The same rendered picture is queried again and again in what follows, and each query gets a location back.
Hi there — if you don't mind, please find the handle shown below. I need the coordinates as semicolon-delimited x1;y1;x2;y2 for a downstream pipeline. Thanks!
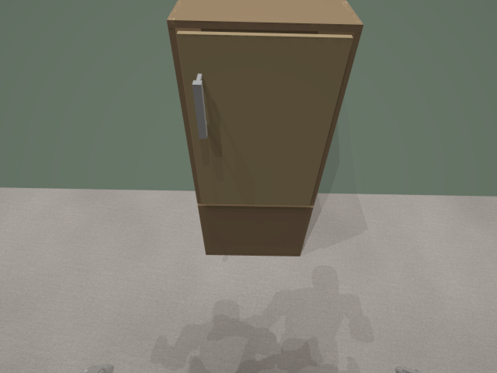
192;74;207;139

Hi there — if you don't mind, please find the cupboard door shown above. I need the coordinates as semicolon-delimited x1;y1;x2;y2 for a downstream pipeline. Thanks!
177;31;353;206

